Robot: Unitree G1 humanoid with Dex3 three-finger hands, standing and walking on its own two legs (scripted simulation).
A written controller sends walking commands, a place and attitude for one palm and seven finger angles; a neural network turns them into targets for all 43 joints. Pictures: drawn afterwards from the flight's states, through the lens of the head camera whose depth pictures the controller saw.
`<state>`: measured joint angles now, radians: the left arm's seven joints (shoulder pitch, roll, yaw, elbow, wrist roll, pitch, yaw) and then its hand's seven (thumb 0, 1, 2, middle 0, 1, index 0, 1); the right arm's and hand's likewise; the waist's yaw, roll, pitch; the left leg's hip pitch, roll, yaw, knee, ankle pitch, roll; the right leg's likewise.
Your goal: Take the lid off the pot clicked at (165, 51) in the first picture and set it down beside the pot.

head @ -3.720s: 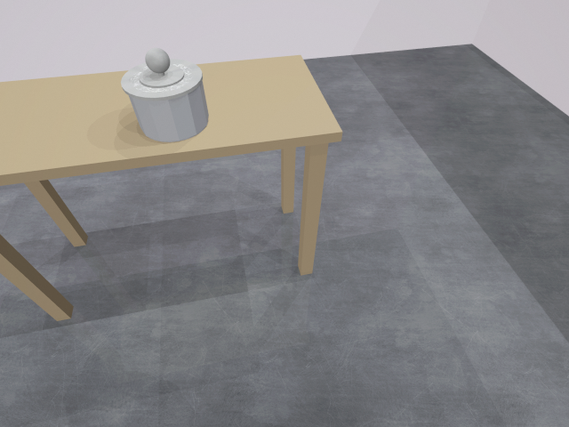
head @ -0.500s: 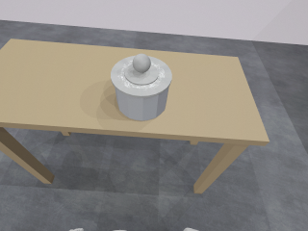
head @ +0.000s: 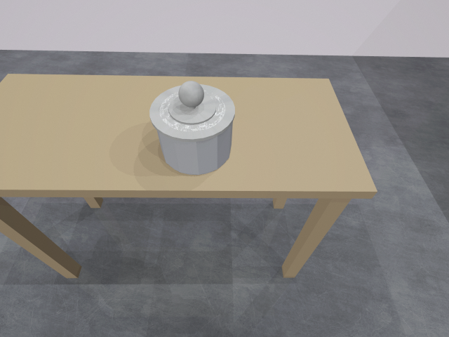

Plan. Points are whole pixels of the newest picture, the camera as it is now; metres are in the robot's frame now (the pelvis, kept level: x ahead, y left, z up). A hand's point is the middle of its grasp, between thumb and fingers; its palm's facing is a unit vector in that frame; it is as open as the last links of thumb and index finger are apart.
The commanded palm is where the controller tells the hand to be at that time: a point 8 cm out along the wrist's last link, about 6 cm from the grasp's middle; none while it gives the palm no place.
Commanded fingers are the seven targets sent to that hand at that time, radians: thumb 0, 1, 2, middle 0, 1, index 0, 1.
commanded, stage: come to a stop and stand still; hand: left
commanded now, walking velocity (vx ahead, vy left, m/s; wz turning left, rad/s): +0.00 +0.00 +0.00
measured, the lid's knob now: (191, 94) +0.55 +0.10 +0.12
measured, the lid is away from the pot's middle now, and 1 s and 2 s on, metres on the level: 0.00 0.00 0.00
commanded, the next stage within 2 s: look again from close up in 0.68 s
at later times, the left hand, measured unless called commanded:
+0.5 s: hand out of the picture +0.04 +0.14 -0.17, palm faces +0.05 -0.98 -0.21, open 7.4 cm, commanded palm none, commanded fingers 0.00 0.90 0.90 -0.20 -0.30 -0.20 -0.30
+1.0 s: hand out of the picture +0.03 +0.16 -0.17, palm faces +0.06 -0.98 -0.20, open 7.4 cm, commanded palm none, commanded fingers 0.00 0.90 0.90 -0.20 -0.30 -0.20 -0.30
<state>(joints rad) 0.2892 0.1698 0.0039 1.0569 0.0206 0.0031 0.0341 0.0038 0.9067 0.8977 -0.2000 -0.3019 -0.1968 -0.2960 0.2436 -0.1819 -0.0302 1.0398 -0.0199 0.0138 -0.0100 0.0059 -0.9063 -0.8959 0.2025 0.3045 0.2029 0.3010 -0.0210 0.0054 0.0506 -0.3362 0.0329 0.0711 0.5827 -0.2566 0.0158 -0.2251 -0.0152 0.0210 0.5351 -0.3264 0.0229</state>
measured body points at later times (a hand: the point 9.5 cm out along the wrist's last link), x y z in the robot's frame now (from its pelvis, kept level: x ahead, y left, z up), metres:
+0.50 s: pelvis +0.03 -0.03 +0.00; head +0.05 -0.03 +0.45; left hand +0.04 +0.20 -0.15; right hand +0.04 -0.26 -0.16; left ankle +0.03 +0.11 -0.73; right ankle -0.03 -0.14 -0.73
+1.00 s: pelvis +0.04 -0.02 +0.01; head +0.06 -0.01 +0.46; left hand +0.03 +0.21 -0.15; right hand +0.09 -0.25 -0.15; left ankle +0.03 +0.11 -0.73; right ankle -0.03 -0.14 -0.73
